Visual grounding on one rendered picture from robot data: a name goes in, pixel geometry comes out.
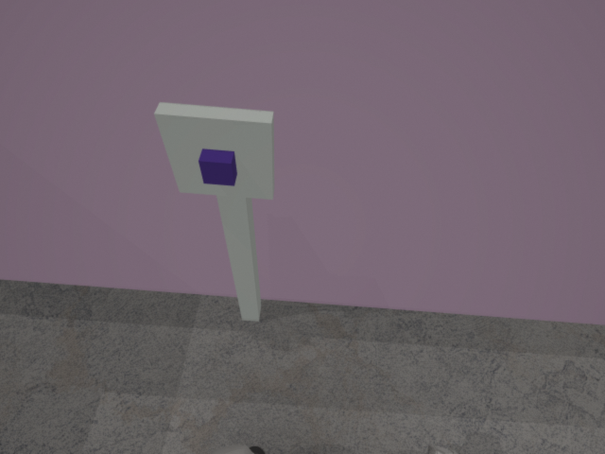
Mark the panel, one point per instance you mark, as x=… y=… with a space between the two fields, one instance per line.
x=187 y=129

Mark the button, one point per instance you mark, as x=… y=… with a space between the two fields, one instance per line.
x=218 y=166

